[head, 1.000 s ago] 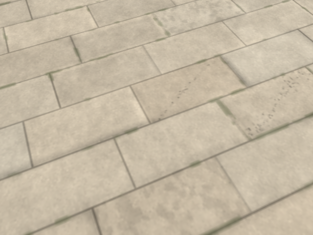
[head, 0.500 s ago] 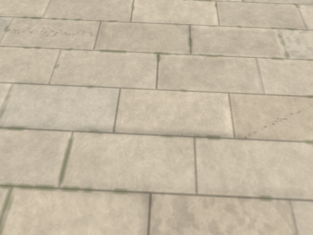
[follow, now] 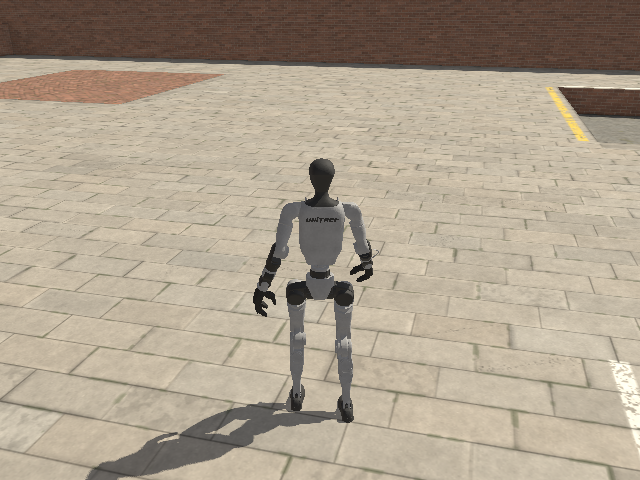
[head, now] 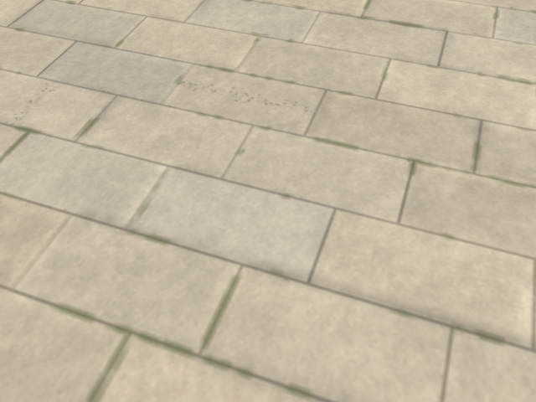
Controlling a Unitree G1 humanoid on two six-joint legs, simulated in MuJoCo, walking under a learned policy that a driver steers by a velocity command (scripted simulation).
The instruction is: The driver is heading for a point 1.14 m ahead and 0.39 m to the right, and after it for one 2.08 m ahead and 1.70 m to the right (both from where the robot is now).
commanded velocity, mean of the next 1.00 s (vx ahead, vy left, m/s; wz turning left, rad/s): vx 0.91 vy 0.00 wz -0.66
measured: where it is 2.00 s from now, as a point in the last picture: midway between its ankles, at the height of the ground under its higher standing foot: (451, 272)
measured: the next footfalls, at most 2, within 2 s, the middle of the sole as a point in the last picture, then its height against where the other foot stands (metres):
right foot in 0.46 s outside the picture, level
left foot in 0.90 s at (411, 283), level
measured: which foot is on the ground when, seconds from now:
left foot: down 0.00-0.46, up 0.48-0.88, down 0.90-1.00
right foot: down 0.00-0.00, up 0.02-0.44, down 0.46-0.92, up 0.94-1.00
